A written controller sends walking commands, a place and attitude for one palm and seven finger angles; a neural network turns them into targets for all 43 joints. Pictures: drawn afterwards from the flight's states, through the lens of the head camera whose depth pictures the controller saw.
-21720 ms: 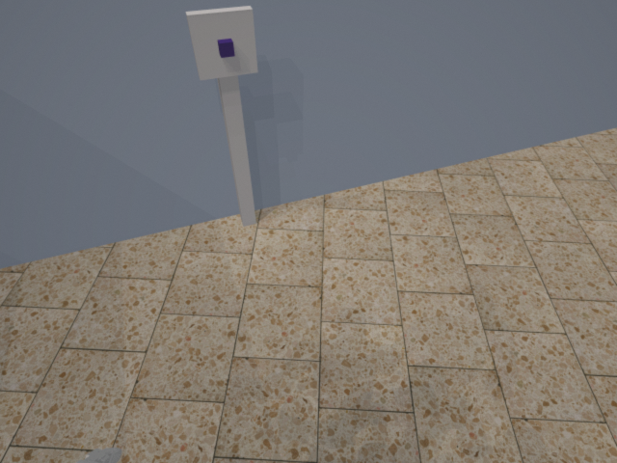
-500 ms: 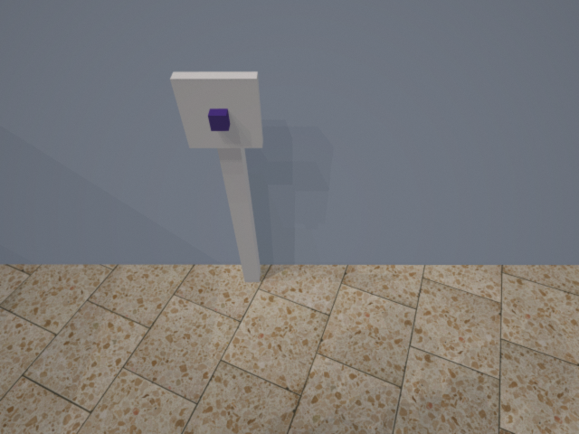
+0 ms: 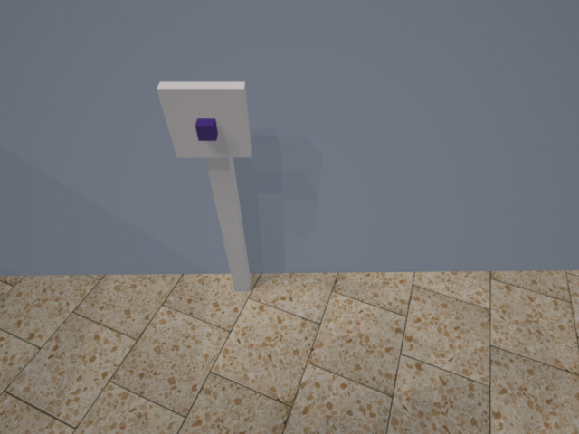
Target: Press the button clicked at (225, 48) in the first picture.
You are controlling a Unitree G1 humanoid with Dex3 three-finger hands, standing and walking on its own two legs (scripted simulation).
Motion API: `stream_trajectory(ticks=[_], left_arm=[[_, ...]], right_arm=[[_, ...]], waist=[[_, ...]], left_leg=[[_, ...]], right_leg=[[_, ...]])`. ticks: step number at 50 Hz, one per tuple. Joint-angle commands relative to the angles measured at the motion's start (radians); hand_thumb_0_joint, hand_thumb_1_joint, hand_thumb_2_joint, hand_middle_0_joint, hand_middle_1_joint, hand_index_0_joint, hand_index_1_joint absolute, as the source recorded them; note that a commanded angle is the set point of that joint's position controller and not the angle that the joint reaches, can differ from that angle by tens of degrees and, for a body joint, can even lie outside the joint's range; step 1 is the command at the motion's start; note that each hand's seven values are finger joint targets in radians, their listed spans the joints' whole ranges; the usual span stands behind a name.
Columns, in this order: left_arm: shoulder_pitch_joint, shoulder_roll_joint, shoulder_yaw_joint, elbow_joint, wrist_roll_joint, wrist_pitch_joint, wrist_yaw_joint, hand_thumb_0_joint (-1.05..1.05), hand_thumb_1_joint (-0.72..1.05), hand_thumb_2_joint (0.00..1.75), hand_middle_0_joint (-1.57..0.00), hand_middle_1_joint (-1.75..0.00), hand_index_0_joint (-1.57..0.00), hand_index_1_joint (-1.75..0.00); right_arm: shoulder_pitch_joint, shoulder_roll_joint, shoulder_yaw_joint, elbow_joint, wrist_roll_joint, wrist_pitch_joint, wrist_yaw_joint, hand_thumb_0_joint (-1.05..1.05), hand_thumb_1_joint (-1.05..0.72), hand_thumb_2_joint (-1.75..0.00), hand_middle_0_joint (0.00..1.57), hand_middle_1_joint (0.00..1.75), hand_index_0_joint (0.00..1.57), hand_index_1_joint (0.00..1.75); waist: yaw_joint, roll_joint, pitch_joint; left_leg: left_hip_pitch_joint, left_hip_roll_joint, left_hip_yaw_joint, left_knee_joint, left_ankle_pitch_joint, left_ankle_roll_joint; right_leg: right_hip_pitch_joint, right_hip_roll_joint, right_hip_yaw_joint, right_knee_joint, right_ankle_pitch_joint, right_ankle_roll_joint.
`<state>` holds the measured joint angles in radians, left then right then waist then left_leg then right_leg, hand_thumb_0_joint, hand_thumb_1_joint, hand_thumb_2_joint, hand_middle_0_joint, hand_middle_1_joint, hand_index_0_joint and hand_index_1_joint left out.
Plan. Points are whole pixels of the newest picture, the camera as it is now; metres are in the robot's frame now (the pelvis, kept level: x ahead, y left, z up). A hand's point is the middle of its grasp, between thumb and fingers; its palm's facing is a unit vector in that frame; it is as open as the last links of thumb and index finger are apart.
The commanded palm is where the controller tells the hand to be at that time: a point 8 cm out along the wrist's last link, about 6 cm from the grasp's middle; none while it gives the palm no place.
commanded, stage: stand and wait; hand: left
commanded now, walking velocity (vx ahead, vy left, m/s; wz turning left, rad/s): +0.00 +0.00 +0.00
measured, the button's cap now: (207, 128) +0.71 +0.23 +0.02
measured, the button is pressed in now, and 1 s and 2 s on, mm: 0 0 0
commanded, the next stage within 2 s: none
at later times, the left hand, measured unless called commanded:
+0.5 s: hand out of the picture +0.02 +0.19 -0.17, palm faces +0.02 -0.97 -0.23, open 7.3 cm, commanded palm none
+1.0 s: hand out of the picture +0.06 +0.21 -0.16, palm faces +0.00 -0.96 -0.28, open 7.3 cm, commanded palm none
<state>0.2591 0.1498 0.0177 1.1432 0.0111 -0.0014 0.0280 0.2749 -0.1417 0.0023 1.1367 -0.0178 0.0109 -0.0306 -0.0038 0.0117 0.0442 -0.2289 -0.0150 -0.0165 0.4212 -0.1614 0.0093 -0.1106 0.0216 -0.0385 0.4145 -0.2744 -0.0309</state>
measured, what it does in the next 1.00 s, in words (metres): stands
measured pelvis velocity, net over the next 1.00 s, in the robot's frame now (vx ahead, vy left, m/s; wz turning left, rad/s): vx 0.02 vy -0.01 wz -0.01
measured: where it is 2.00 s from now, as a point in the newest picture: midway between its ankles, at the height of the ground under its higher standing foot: outside the picture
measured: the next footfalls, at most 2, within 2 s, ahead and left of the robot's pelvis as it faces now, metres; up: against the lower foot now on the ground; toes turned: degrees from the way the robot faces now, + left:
none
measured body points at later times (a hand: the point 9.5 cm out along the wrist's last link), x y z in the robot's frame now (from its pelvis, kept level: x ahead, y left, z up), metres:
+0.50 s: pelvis +0.01 -0.01 +0.00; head +0.02 -0.01 +0.45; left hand +0.02 +0.24 -0.15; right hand +0.04 -0.25 -0.16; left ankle +0.04 +0.11 -0.74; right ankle -0.03 -0.10 -0.74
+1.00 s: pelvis +0.02 -0.01 +0.00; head +0.03 -0.02 +0.45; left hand +0.06 +0.26 -0.14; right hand +0.05 -0.27 -0.15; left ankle +0.04 +0.11 -0.74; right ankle -0.03 -0.10 -0.74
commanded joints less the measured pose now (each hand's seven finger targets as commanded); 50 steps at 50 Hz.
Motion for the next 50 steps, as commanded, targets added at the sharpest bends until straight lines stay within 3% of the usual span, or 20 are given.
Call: stream_trajectory(ticks=[1, 22, 30, 50], left_arm=[[0.056, 0.121, 0.016, -0.022, -0.005, -0.013, 0.011, 0.00, 0.90, 0.90, -0.20, -0.30, -0.20, -0.30], [0.002, 0.181, 0.021, -0.028, -0.004, -0.020, 0.006, 0.00, 0.90, 0.90, -0.20, -0.30, -0.20, -0.30], [-0.028, 0.211, 0.026, -0.037, -0.004, -0.024, 0.004, 0.00, 0.90, 0.90, -0.20, -0.30, -0.20, -0.30], [-0.077, 0.260, 0.029, -0.043, -0.005, -0.027, 0.000, 0.00, 0.90, 0.90, -0.20, -0.30, -0.20, -0.30]], right_arm=[[0.046, -0.106, -0.023, -0.022, -0.001, -0.013, -0.008, 0.00, -0.90, -0.90, 0.20, 0.30, 0.20, 0.30], [-0.038, -0.175, -0.029, -0.027, -0.002, -0.013, -0.006, 0.00, -0.90, -0.90, 0.20, 0.30, 0.20, 0.30], [-0.066, -0.204, -0.032, -0.033, -0.001, -0.020, -0.005, 0.00, -0.90, -0.90, 0.20, 0.30, 0.20, 0.30], [-0.110, -0.252, -0.034, -0.034, 0.000, -0.021, -0.001, 0.00, -0.90, -0.90, 0.20, 0.30, 0.20, 0.30]], waist=[[-0.002, -0.012, 0.026], [-0.003, -0.003, 0.027], [0.000, -0.002, -0.010], [0.000, -0.004, -0.019]], left_leg=[[0.048, 0.099, -0.083, -0.062, 0.098, 0.022], [0.079, 0.108, -0.079, -0.076, 0.106, 0.016], [0.101, 0.116, -0.082, -0.080, 0.158, 0.017], [0.130, 0.125, -0.081, -0.102, 0.164, 0.013]], right_leg=[[-0.072, -0.120, 0.093, -0.106, 0.094, -0.021], [-0.051, -0.129, 0.106, -0.139, 0.127, -0.023], [-0.016, -0.134, 0.103, -0.133, 0.200, -0.022], [-0.001, -0.139, 0.114, -0.156, 0.217, -0.021]])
